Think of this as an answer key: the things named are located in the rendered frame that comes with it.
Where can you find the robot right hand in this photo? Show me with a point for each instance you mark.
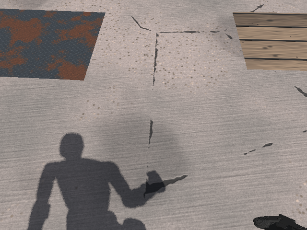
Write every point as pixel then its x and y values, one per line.
pixel 279 222

